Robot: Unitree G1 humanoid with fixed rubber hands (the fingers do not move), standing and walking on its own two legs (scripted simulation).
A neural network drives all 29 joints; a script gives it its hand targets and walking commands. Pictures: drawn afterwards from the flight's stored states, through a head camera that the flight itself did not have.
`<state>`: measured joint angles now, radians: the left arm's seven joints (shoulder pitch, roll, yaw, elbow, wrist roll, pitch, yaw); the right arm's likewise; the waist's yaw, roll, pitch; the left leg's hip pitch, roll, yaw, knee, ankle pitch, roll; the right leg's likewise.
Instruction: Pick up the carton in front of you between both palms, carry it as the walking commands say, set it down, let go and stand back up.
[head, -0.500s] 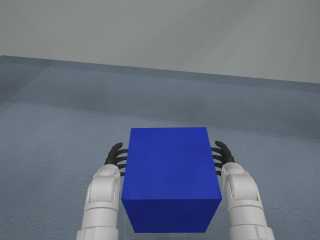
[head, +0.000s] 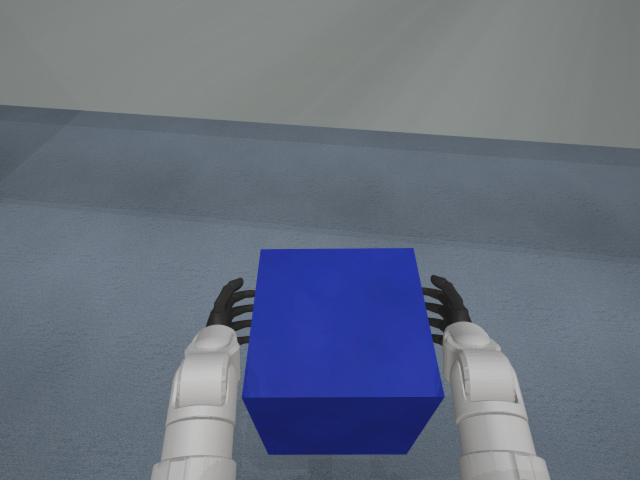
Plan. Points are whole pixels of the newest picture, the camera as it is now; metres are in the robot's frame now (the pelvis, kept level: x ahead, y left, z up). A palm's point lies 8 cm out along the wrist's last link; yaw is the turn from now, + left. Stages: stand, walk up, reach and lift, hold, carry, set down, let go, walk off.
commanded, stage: hold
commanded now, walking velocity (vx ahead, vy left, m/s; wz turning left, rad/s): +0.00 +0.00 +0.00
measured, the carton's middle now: (337, 356) +0.29 +0.00 -0.05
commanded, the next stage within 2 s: set down in 0.50 s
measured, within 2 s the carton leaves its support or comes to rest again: neither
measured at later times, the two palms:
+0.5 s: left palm (221, 322) +0.29 +0.15 +0.04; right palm (459, 333) +0.27 -0.15 +0.05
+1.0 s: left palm (239, 338) +0.33 +0.15 -0.08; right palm (429, 343) +0.32 -0.15 -0.07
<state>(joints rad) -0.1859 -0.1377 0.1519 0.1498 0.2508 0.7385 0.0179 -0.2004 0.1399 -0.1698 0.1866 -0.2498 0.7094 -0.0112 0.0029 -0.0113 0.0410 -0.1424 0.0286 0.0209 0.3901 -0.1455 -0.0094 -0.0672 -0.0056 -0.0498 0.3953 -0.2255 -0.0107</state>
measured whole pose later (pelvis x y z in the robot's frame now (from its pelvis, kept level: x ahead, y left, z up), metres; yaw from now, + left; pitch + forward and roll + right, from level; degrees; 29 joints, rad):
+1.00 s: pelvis -0.01 +0.01 -0.03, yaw -3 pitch +11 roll +0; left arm -0.48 -0.17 0.44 0.52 0.39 0.30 -0.04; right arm -0.48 0.21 -0.45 0.54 -0.38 0.28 0.00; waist 0.03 -0.03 0.08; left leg -0.63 -0.02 -0.04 0.68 -0.24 0.00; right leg -0.59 0.04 0.07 0.71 -0.31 0.00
